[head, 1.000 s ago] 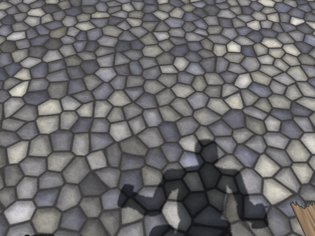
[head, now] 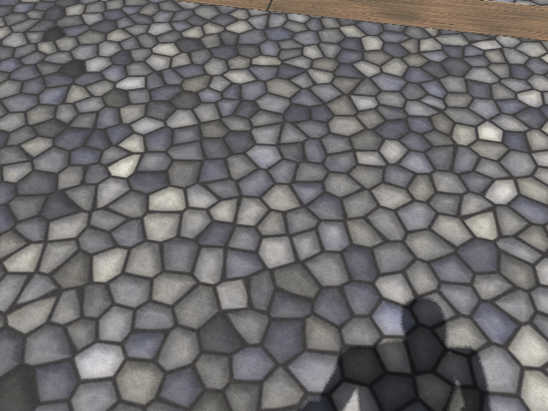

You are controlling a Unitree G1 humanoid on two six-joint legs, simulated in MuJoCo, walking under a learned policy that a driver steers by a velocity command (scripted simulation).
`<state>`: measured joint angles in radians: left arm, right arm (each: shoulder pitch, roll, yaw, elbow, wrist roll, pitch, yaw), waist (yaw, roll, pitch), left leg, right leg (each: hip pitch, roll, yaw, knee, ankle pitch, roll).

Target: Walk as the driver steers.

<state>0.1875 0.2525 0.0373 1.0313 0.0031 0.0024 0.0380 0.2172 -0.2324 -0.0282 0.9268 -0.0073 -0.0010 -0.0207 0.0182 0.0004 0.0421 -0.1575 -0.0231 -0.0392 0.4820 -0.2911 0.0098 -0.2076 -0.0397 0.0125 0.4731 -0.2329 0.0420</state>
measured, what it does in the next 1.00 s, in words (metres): walks ahead: left foot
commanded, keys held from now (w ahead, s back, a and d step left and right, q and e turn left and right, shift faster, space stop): no key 0.20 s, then w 0.72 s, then w+e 0.08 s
